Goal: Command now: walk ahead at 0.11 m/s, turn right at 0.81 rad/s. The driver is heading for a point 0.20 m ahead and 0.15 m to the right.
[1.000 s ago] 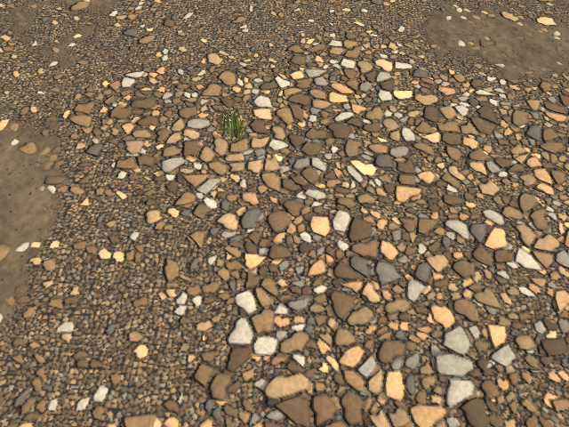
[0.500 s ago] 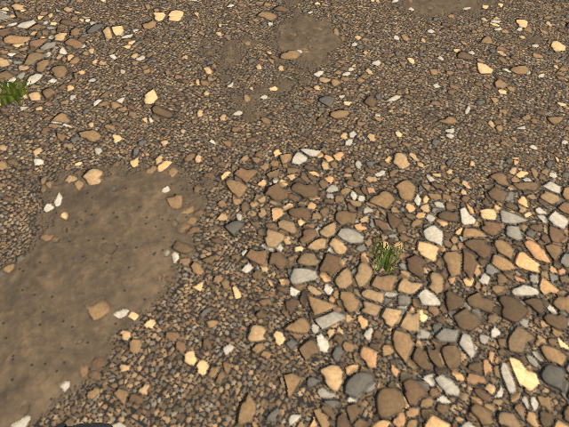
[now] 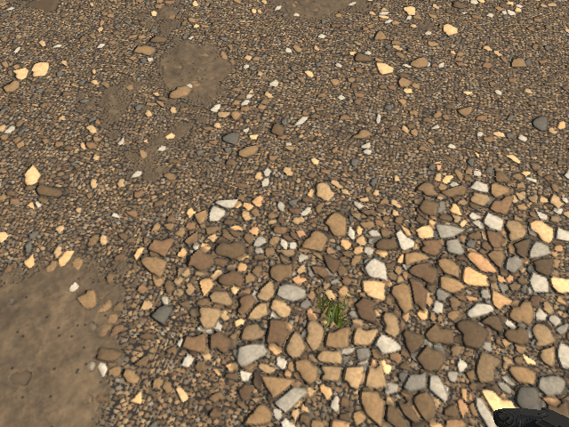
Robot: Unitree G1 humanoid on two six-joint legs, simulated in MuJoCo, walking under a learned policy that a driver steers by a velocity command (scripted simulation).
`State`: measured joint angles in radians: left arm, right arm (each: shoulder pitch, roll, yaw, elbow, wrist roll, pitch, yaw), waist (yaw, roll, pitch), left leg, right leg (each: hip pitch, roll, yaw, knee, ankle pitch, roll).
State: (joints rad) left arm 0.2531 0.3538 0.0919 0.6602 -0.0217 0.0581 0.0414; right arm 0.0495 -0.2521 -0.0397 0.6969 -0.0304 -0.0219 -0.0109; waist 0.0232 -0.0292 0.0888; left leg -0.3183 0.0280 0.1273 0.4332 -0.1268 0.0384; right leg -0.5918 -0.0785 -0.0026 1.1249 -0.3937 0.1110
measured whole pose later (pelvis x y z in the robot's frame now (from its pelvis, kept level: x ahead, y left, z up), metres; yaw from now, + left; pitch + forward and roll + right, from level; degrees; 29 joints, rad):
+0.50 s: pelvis +0.05 -0.03 +0.00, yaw -12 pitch +1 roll +0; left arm 0.10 0.26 0.02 0.66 0.01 0.03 0.01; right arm 0.16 -0.29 -0.05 0.82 0.00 0.03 -0.01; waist -0.01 0.01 0.04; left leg -0.33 0.04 0.00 0.66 -0.33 -0.06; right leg -0.30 0.02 0.00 0.51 -0.22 -0.04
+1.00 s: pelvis +0.08 -0.01 +0.00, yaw -12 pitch -1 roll +0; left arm 0.19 0.25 0.04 0.94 0.01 0.02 0.04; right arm 0.14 -0.24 -0.01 0.97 -0.01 -0.01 -0.01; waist 0.01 -0.01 0.03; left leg -0.16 0.00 0.02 0.46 -0.28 0.02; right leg -0.20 -0.01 0.02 0.45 -0.23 0.02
